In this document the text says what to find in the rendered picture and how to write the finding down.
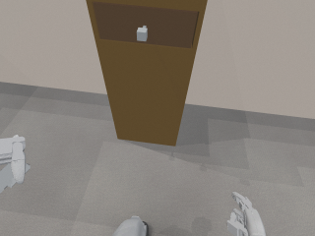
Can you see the cabinet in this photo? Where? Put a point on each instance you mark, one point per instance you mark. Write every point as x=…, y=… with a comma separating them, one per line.
x=147, y=84

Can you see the robot left hand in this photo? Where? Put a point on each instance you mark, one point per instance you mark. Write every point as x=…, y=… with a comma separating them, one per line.
x=12, y=153

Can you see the robot left shin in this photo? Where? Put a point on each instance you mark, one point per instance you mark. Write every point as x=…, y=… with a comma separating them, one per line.
x=136, y=217

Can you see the robot right hand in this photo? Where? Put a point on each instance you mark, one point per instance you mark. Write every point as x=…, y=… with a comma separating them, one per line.
x=247, y=223

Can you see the handle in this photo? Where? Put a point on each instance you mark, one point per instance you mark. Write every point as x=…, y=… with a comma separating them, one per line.
x=142, y=33

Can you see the drawer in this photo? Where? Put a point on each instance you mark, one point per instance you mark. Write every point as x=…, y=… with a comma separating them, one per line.
x=166, y=27

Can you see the left robot thigh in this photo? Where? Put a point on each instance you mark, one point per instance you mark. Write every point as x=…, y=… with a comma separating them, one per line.
x=131, y=227

